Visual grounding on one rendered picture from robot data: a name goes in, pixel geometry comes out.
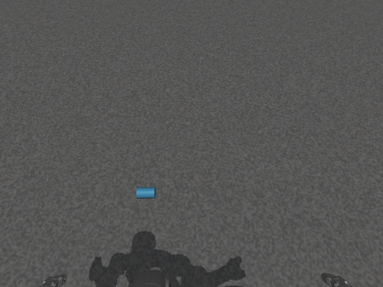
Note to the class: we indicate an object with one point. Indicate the right robot hand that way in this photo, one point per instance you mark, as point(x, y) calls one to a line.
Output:
point(334, 281)

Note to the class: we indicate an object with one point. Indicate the can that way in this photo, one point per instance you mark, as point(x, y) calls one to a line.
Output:
point(145, 192)

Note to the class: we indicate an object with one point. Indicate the left robot hand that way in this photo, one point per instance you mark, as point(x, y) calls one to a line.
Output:
point(56, 281)

